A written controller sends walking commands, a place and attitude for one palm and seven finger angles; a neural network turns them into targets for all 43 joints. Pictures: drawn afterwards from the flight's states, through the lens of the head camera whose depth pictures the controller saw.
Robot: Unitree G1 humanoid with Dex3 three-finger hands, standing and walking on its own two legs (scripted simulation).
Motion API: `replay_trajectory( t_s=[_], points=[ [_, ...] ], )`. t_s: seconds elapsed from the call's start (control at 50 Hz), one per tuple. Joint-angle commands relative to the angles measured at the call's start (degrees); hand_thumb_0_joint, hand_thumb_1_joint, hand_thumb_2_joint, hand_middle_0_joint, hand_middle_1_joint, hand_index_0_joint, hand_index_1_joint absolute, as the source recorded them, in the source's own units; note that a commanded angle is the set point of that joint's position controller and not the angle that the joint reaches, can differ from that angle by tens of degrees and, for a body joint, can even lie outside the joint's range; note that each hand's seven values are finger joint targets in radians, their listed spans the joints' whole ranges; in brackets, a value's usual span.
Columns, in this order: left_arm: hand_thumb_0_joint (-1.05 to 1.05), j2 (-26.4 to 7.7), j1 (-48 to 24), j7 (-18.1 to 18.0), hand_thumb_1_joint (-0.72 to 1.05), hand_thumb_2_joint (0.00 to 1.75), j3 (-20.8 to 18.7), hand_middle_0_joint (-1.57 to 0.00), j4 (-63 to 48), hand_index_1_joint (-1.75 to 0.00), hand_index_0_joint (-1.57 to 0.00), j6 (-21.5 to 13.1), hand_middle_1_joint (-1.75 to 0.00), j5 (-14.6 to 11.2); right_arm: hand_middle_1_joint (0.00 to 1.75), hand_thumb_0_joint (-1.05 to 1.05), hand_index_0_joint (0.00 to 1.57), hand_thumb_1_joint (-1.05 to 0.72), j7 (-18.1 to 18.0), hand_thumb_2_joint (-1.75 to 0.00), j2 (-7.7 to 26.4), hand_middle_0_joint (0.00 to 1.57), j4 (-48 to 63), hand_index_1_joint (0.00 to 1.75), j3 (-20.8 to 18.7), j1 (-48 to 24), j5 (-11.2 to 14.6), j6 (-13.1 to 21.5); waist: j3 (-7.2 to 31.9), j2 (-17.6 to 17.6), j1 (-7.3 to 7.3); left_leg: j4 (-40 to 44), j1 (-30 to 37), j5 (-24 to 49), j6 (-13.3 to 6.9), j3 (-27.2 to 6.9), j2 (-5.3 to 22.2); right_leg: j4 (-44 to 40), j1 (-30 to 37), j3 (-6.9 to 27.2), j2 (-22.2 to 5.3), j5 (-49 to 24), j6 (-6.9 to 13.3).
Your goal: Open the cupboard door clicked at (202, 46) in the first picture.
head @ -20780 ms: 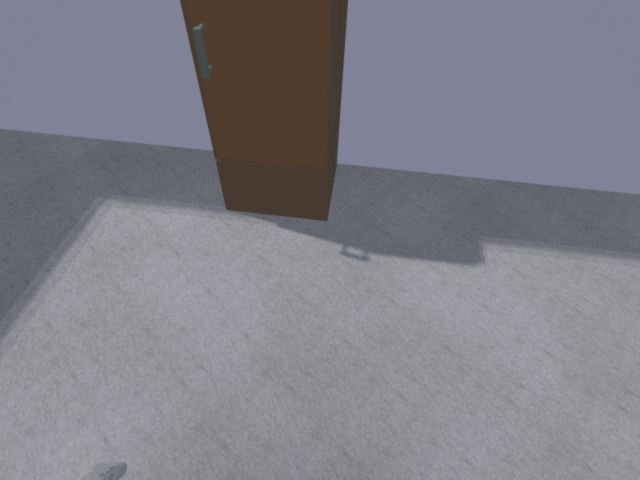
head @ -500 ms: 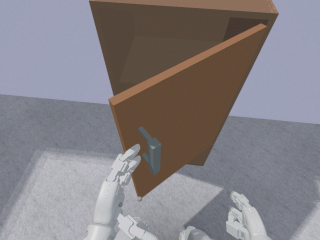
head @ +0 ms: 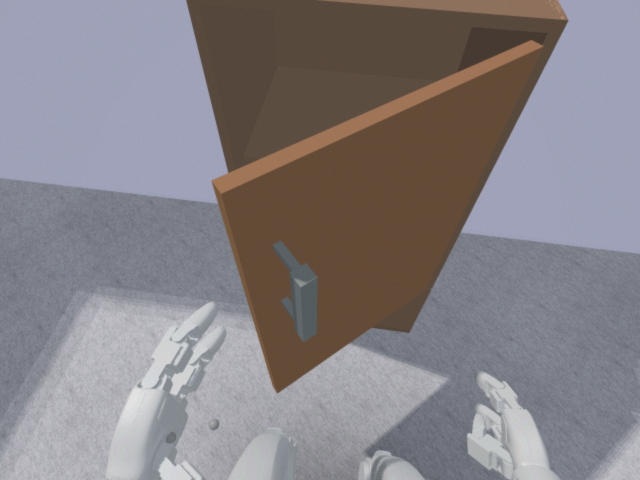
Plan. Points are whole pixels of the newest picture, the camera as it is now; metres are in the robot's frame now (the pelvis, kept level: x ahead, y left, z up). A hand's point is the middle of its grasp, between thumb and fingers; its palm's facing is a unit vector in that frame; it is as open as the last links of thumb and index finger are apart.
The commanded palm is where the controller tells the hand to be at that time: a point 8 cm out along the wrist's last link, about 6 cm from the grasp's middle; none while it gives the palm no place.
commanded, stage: draw the hand back to the body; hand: left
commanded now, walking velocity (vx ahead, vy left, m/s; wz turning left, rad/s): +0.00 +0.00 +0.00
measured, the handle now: (295, 294) +0.32 +0.06 +0.07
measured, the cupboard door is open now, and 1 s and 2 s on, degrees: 43 43 43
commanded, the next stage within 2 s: step back with the hand held close in 1.56 s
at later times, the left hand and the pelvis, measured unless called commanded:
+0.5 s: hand (122, 403) +0.18 +0.18 +0.14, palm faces -0.06 -1.00 -0.06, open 16.1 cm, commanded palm +0.15 +0.24 +0.16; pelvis +0.01 +0.02 +0.05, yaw +0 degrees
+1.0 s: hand out of the picture +0.21 +0.26 +0.23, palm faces +0.33 -0.87 -0.38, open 11.2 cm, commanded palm +0.17 +0.31 +0.25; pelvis +0.03 +0.03 +0.10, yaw +0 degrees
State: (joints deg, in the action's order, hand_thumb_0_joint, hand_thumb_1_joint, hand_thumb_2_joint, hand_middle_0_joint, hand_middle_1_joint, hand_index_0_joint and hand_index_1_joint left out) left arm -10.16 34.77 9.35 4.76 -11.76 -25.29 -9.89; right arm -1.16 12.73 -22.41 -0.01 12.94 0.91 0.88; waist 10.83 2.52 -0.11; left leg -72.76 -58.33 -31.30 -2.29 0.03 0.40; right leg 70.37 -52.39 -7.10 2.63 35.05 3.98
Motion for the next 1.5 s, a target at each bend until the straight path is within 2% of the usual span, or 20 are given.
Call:
replay_trajectory(
  t_s=[0.0,0.02,0.1,0.2,0.22,0.36,0.46,0.48,0.52,0.6,0.64,0.8,0.92,0.94,1.02,1.1,1.16,1.22,1.36,1.48],
  points=[
    [0.00,-6.4,-1.6,-0.9,-0.50,0.30,-4.8,-0.15,-17.1,-0.30,-0.15,-3.0,-0.30,-0.9,0.30,0.00,0.20,-0.90,-0.7,-0.90,5.9,0.20,10.0,0.30,-2.9,-2.5,0.0,3.0,12.0,-0.1,-0.14,9.3,10.8,11.8,0.6,-3.2,-0.8,-13.0,7.2,8.7,-0.8,-14.9,-2.2],
    [0.00,-7.4,-0.5,-1.6,-0.50,0.30,-6.3,-0.15,-19.0,-0.30,-0.15,-2.3,-0.30,-1.0,0.30,0.00,0.20,-0.90,-0.8,-0.90,5.6,0.20,10.6,0.30,-2.9,-2.3,0.3,2.6,13.4,0.4,-1.02,10.7,12.6,12.5,0.6,-3.0,-0.9,-13.6,8.8,8.4,-0.7,-15.0,-2.1],
    [0.00,-7.0,2.2,-2.3,-0.50,0.30,-7.6,-0.15,-19.1,-0.30,-0.15,1.9,-0.30,-2.0,0.30,0.00,0.20,-0.90,-1.4,-0.90,5.3,0.20,11.0,0.30,-2.4,-2.4,1.3,1.6,10.8,-1.2,-0.48,14.2,15.4,12.8,0.4,-3.0,-1.0,-17.6,12.3,8.0,-0.4,-16.3,-2.8],
    [0.00,-6.2,2.0,0.1,-0.50,0.30,-6.7,-0.15,-16.8,-0.30,-0.15,4.8,-0.30,-3.5,0.30,0.00,0.20,-0.90,-2.1,-0.90,6.1,0.20,10.8,0.30,-1.7,-2.3,1.7,1.9,3.7,-3.2,1.46,17.6,17.0,9.9,0.3,-3.4,-0.7,-21.8,12.1,7.0,-0.5,-12.6,-3.2],
    [0.00,-6.2,1.6,0.6,-0.50,0.30,-6.3,-0.15,-17.8,-0.30,-0.15,4.7,-0.30,-3.7,0.30,0.00,0.20,-0.90,-2.2,-0.90,6.3,0.20,11.2,0.30,-1.6,-2.5,1.7,2.3,3.2,-2.0,1.50,18.3,17.8,9.5,0.3,-3.5,-0.8,-22.2,11.6,6.9,-0.6,-11.9,-3.2],
    [0.00,-9.3,1.6,0.9,-0.50,0.30,-11.1,-0.15,-21.8,-0.30,-0.15,5.0,-0.30,-5.4,0.30,0.00,0.20,-0.90,-2.2,-0.90,6.4,0.20,11.4,0.30,-1.4,-2.0,2.1,4.0,2.8,0.6,0.21,23.3,23.3,9.6,0.7,-4.5,-0.4,-23.6,13.9,4.5,0.1,-11.9,-2.5],
    [0.00,-10.8,2.5,1.7,-0.32,0.37,-13.8,-0.16,-23.3,-0.30,-0.16,7.3,-0.30,-6.4,0.30,0.00,0.20,-0.90,-2.2,-0.90,6.7,0.20,10.8,0.30,-1.3,-1.9,2.6,5.1,2.9,1.2,-0.18,25.4,26.6,12.7,0.7,-4.7,-0.2,-24.9,16.6,3.8,0.3,-15.6,-2.6],
    [0.00,-17.3,4.7,-6.2,-0.29,0.39,-15.4,-0.16,-26.7,-0.30,-0.16,11.8,-0.30,1.3,0.30,0.00,0.20,-0.90,-4.1,-0.90,6.3,0.20,11.4,0.30,-1.3,-2.2,1.8,3.6,3.3,2.1,-3.95,29.1,27.7,12.1,0.7,-4.2,1.0,-28.9,19.2,7.6,-1.6,-15.3,-1.6],
    [0.00,-11.2,6.8,-12.1,-0.22,0.42,-11.5,-0.16,-27.1,-0.30,-0.16,17.0,-0.30,3.7,0.30,0.00,0.20,-0.90,-4.9,-0.90,5.3,0.20,10.7,0.30,-0.2,-1.8,1.6,2.8,-0.9,3.7,-2.02,31.0,29.4,12.1,0.7,-4.1,1.0,-30.5,20.3,6.5,-2.1,-15.7,-1.8],
    [0.00,-14.0,2.9,-16.3,-0.08,0.48,-13.5,-0.16,-28.3,-0.30,-0.16,20.5,-0.30,5.8,0.30,0.00,0.20,-0.90,-5.6,-0.90,6.2,0.20,9.1,0.30,0.1,-2.3,1.1,2.4,-1.2,-0.2,-1.55,34.4,34.3,14.6,0.4,-5.1,1.6,-34.1,24.2,5.7,-2.1,-17.9,-2.0],
    [0.00,-13.5,2.3,-17.1,-0.01,0.51,-13.4,-0.17,-28.4,-0.30,-0.17,21.2,-0.30,6.4,0.30,0.00,0.20,-0.90,-5.6,-0.90,6.2,0.20,8.1,0.30,0.6,-2.4,1.0,3.0,-2.3,0.6,-1.41,36.1,37.1,17.7,0.6,-5.0,1.8,-35.3,25.9,5.5,-2.3,-19.9,-2.1],
    [0.00,-16.4,-2.2,-18.0,0.27,0.63,-18.8,-0.18,-27.8,-0.30,-0.18,21.6,-0.30,6.7,0.30,0.00,0.20,-0.90,-4.8,-0.90,6.9,0.20,3.7,0.30,1.0,-4.7,0.5,5.6,-4.1,2.1,-2.42,43.1,44.7,24.0,1.5,-5.8,2.2,-41.2,34.3,5.4,-2.4,-23.4,-2.0],
    [0.00,-16.8,-4.0,-17.4,0.48,0.72,-22.2,-0.19,-26.3,-0.30,-0.19,21.1,-0.30,6.1,0.30,0.00,0.20,-0.90,-3.9,-0.90,7.0,0.20,1.4,0.30,0.6,-6.2,0.2,6.1,-6.5,0.0,-2.75,47.0,48.2,29.6,2.2,-5.3,2.6,-44.7,38.9,5.3,-2.1,-27.1,-2.1],
    [0.00,-17.5,-5.4,-17.3,0.51,0.74,-23.0,-0.19,-27.7,-0.30,-0.19,20.9,-0.30,6.1,0.30,0.00,0.20,-0.90,-3.7,-0.90,7.2,0.20,1.2,0.30,0.5,-6.3,0.2,6.3,-5.3,1.7,-2.86,47.3,49.3,31.0,2.3,-5.1,2.6,-45.1,39.9,5.6,-2.1,-27.9,-2.1],
    [0.00,-19.2,-7.7,-17.3,0.65,0.80,-26.4,-0.19,-27.5,-0.30,-0.19,20.4,-0.30,5.8,0.30,0.00,0.20,-0.90,-3.2,-0.90,7.2,0.20,-0.1,0.30,0.3,-6.8,0.0,6.4,-5.9,3.3,-3.18,49.0,50.8,32.4,2.7,-5.0,2.6,-46.8,42.0,5.8,-2.1,-29.1,-1.9],
    [0.00,-21.2,-10.2,-17.2,0.80,0.86,-29.9,-0.20,-26.7,-0.30,-0.20,19.8,-0.30,5.4,0.30,0.00,0.20,-0.90,-3.1,-0.90,7.4,0.20,-1.0,0.30,-0.1,-7.6,0.1,6.3,-6.5,1.6,-3.47,49.9,51.1,30.6,2.1,-3.9,2.4,-48.5,43.7,6.0,-1.9,-29.9,-1.9],
    [0.00,-22.3,-12.8,-17.2,0.90,0.90,-31.8,-0.20,-27.0,-0.30,-0.20,19.0,-0.30,5.0,0.30,0.00,0.20,-0.90,-3.0,-0.90,7.2,0.20,-1.7,0.30,-0.2,-8.1,0.1,6.4,-6.6,3.4,-3.44,50.7,51.9,29.0,1.9,-3.6,2.1,-49.3,44.1,6.2,-2.0,-29.5,-1.9],
    [0.00,-17.9,-9.1,-16.3,0.90,0.90,-28.4,-0.20,-22.1,-0.30,-0.20,19.2,-0.30,4.6,0.30,0.00,0.20,-0.90,-2.6,-0.90,7.4,0.20,-2.1,0.30,-0.5,-8.2,0.2,6.2,-8.8,0.7,-3.16,50.8,52.2,29.3,1.4,-2.8,2.0,-50.3,43.8,6.3,-2.0,-30.3,-2.2],
    [0.00,-21.3,-11.2,-16.5,0.90,0.90,-30.5,-0.20,-25.8,-0.30,-0.20,18.1,-0.30,4.9,0.30,0.00,0.20,-0.90,-2.8,-0.90,7.2,0.20,-2.3,0.30,-0.8,-8.8,-0.1,6.4,-5.8,1.0,-3.66,50.5,53.0,29.0,0.8,-1.8,1.1,-51.0,46.2,7.1,-2.3,-32.3,-2.2],
    [0.00,-21.2,-11.9,-16.6,0.90,0.90,-30.4,-0.20,-25.0,-0.30,-0.20,18.0,-0.30,4.7,0.30,0.00,0.20,-0.90,-3.2,-0.90,6.7,0.20,-3.1,0.30,-0.8,-9.4,0.1,6.8,-7.8,1.9,-3.40,50.1,53.9,28.3,0.7,-1.0,0.9,-52.5,44.8,7.6,-2.4,-31.9,-2.4]
  ],
)
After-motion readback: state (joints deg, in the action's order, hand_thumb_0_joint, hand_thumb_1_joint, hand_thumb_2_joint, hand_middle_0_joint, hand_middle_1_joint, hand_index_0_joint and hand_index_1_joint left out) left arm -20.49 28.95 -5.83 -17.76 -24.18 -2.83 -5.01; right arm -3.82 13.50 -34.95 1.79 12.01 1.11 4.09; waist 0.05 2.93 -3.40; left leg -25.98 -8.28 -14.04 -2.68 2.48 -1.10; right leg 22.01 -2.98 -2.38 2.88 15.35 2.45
